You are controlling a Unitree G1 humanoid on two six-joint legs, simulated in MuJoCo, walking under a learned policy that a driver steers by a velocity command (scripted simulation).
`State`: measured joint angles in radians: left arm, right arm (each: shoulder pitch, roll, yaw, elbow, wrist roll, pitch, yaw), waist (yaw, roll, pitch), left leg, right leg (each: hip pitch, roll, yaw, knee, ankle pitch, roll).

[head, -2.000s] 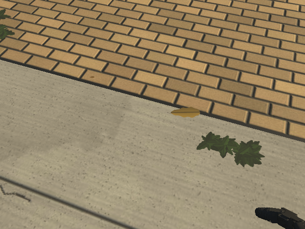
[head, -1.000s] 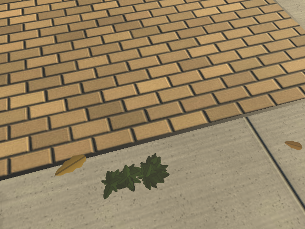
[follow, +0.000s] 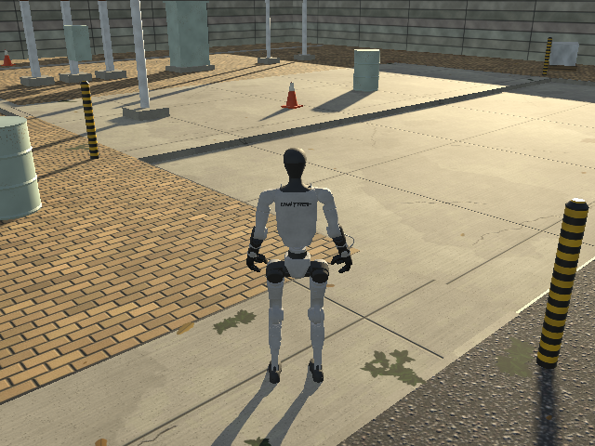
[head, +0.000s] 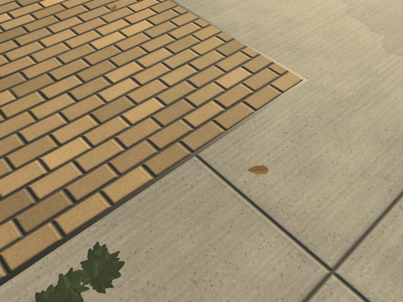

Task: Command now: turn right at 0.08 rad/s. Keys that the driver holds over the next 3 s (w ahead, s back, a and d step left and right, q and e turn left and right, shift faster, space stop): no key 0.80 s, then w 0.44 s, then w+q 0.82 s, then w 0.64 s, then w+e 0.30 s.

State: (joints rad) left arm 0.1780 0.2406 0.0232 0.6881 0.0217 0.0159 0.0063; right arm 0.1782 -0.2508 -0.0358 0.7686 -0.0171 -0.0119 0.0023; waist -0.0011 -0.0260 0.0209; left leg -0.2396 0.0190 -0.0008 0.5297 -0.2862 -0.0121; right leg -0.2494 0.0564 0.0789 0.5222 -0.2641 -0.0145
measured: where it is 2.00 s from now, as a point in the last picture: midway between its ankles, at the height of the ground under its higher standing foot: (199, 277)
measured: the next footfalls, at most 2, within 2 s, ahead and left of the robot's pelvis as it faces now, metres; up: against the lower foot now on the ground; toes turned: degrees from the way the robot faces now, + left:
right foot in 1.14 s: +0.13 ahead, -0.13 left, +0.00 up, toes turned -1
left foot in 1.64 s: +0.47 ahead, +0.11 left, +0.00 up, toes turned +12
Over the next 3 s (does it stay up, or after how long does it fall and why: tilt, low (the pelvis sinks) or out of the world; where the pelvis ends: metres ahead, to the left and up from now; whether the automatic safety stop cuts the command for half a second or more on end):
stays up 0.97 0.30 0.01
